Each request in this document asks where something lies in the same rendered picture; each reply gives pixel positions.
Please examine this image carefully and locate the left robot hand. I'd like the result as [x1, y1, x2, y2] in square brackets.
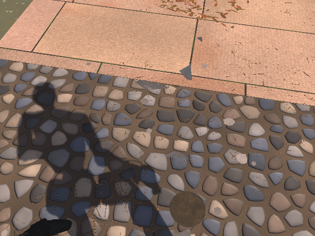
[19, 218, 72, 236]

